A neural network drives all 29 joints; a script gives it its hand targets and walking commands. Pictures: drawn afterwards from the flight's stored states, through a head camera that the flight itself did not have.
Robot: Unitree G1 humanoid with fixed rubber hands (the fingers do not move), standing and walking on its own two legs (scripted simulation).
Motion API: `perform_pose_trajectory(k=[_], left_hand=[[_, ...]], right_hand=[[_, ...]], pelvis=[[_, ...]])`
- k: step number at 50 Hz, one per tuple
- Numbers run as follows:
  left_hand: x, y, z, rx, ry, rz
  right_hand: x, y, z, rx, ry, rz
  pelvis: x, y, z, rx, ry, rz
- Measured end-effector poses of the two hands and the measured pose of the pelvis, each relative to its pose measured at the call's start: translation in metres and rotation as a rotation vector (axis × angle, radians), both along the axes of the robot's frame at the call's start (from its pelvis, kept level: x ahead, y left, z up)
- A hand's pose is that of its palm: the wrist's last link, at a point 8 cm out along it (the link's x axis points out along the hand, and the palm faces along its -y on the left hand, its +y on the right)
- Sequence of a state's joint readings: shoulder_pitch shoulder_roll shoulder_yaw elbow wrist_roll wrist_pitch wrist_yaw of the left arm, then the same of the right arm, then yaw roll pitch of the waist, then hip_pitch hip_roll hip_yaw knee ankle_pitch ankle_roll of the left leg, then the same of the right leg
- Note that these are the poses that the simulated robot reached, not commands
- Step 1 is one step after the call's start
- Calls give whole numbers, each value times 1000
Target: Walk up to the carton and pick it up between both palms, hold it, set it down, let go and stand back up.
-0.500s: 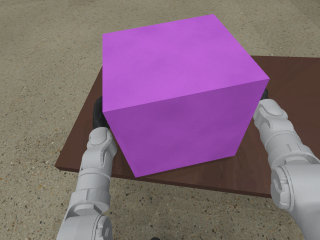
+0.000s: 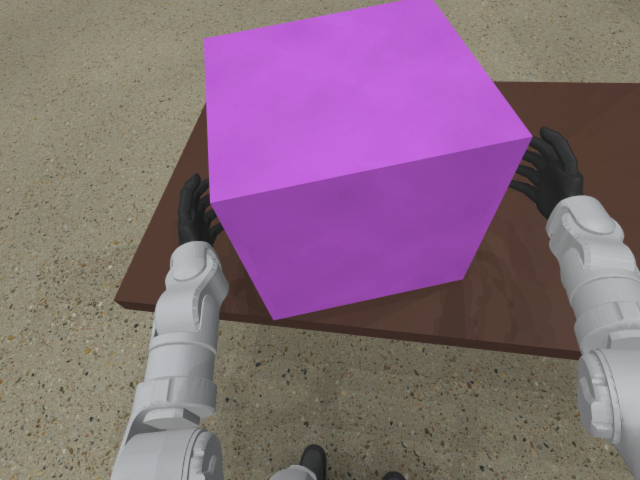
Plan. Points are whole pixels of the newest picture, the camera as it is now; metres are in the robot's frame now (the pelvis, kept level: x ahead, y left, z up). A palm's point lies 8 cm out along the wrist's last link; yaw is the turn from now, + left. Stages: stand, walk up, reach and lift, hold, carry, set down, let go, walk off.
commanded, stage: set down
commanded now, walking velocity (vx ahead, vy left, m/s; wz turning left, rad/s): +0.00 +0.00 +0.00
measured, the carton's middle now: (345, 170) +0.52 +0.06 +0.04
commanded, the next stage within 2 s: none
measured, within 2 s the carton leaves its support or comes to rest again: neither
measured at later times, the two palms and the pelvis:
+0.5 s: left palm (179, 281) +0.31 +0.24 +0.05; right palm (565, 240) +0.41 -0.22 +0.05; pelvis -0.01 +0.00 +0.00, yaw +0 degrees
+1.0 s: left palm (167, 319) +0.27 +0.24 +0.05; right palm (602, 309) +0.34 -0.26 +0.01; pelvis +0.00 +0.00 +0.00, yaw +0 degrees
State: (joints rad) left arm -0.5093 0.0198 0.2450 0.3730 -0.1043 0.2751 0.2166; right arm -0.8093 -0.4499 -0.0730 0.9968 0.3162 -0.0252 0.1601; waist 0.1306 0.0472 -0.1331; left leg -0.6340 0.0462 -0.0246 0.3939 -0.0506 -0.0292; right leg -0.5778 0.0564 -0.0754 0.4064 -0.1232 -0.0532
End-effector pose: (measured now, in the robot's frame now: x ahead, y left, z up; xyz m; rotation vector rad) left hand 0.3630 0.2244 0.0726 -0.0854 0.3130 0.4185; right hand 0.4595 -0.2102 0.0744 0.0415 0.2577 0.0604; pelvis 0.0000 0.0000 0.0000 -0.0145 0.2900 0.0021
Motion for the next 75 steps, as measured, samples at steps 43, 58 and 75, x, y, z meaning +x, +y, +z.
perform_pose_trajectory(k=[43,58,75], left_hand=[[-82,19,-25,50,44,28],[-103,14,-26,43,19,21],[-120,6,-53,11,91,14]], right_hand=[[-99,-37,-61,-12,83,32],[-140,-59,-57,-20,88,0],[-168,-77,-64,-41,141,-29]], pelvis=[[1,-4,1,6,-41,3],[-3,-5,2,8,-100,4],[7,-7,3,10,-105,6]])
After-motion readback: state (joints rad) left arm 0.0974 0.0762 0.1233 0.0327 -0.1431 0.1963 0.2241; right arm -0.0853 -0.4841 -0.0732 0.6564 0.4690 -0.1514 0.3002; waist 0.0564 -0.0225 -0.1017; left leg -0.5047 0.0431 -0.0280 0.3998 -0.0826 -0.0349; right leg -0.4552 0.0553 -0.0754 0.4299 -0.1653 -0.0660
